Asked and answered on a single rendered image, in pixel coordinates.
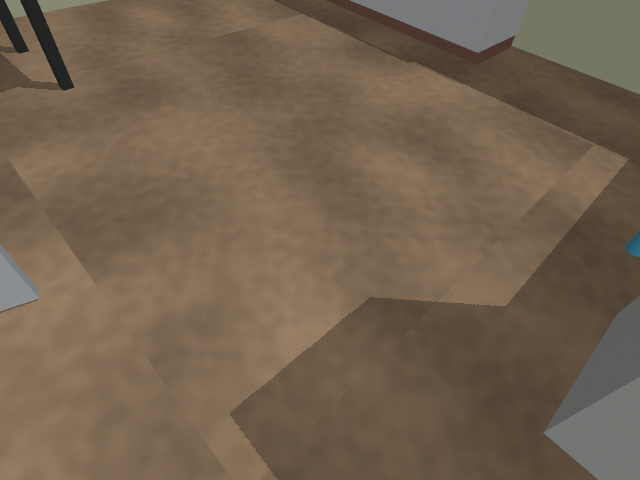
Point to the can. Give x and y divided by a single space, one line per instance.
633 246

